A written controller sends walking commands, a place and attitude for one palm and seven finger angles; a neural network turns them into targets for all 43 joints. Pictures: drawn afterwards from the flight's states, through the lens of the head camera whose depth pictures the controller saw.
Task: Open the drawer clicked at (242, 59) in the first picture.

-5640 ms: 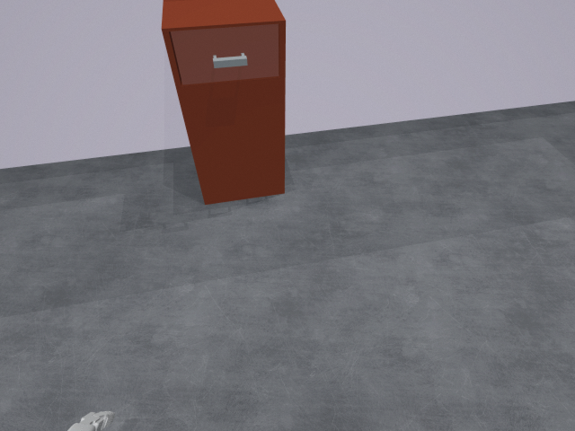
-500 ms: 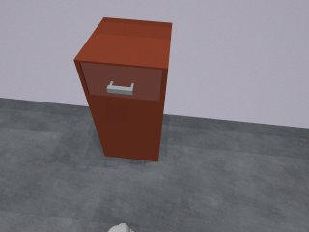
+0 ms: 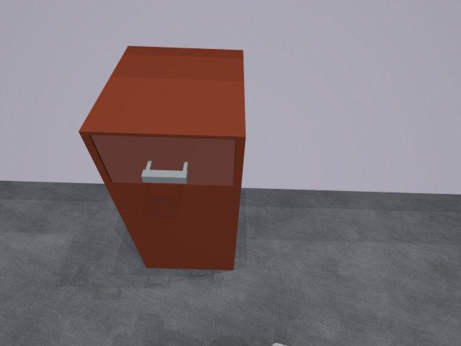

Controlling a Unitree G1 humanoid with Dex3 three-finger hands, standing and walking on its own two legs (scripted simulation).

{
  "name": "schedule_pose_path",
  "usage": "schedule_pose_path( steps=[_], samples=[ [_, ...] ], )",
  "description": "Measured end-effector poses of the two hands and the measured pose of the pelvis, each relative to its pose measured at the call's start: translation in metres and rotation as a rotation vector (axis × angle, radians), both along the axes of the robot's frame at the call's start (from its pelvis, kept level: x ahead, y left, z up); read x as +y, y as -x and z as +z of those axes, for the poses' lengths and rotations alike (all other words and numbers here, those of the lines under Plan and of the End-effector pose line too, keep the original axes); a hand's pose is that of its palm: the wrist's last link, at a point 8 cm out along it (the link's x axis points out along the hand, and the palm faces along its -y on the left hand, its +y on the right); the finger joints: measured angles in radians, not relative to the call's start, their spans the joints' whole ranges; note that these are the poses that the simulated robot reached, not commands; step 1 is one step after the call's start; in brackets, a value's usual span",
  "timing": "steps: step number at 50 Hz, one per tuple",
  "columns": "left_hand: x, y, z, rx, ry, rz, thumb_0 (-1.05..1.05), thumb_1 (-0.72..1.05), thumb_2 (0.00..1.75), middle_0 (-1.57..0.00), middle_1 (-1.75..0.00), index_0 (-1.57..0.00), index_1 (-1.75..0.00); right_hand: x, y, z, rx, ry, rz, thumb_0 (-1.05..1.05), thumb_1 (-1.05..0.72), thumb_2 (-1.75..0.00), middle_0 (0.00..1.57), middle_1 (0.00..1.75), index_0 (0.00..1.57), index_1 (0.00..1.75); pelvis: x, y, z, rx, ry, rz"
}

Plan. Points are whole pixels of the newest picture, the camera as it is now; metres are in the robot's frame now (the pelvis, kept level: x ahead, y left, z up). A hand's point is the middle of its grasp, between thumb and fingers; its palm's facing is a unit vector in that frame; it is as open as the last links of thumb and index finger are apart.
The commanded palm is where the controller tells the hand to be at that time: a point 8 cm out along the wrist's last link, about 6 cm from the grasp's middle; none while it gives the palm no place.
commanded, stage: come to a stop and stand still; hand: left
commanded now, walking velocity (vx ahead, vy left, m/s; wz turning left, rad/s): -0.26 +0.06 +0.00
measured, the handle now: (166, 170) +0.53 +0.18 -0.07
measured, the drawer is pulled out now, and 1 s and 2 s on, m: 0.00 0.00 0.00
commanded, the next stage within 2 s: look again from close up in 0.98 s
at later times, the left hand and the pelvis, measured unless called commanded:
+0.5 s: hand out of the picture +0.03 +0.22 -0.17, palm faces +0.05 -0.96 -0.27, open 7.4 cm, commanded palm none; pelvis -0.02 +0.01 -0.02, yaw +0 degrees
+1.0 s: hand out of the picture -0.03 +0.19 -0.17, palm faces +0.06 -0.98 -0.20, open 7.4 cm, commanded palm none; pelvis -0.02 +0.02 -0.01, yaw +2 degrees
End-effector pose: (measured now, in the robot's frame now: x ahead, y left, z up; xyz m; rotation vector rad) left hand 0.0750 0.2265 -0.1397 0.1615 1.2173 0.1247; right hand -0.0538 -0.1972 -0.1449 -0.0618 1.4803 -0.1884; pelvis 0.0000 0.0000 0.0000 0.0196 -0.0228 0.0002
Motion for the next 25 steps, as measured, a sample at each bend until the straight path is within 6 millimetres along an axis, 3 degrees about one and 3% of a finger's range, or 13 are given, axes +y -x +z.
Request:
schedule_pose_path(
  steps=[4,9,18,25],
  samples=[
    [-0.02,-0.023,-0.005,-0.005,-0.017,-0.024,0.0,0.91,0.9,-0.2,-0.3,-0.2,-0.3,-0.003,-0.003,-0.016,0.056,-0.042,-0.041,0.0,-0.91,-0.9,0.2,0.3,0.2,0.3,-0.014,-0.017,-0.01,0.001,-0.013,-0.011],
    [-0.029,-0.025,-0.001,-0.006,-0.033,0.001,-0.01,0.92,0.9,-0.2,-0.3,-0.21,-0.3,-0.019,-0.025,-0.021,0.055,-0.043,-0.036,0.0,-0.91,-0.9,0.2,0.3,0.2,0.3,-0.021,-0.015,-0.01,0.017,-0.001,0.013],
    [0.0,0.011,0.001,0.005,-0.069,0.034,0.0,0.91,0.9,-0.2,-0.3,-0.21,-0.3,-0.043,-0.086,-0.009,-0.163,0.047,0.052,0.0,-0.91,-0.9,0.2,0.3,0.2,0.3,-0.007,0.008,-0.008,0.025,-0.007,0.011],
    [0.037,0.05,-0.002,0.002,-0.086,0.047,0.0,0.91,0.9,-0.2,-0.3,-0.21,-0.3,-0.034,-0.108,0.0,-0.359,0.087,0.113,0.0,-0.91,-0.9,0.2,0.3,0.2,0.3,0.015,0.021,-0.017,-0.024,0.004,-0.002]
  ],
)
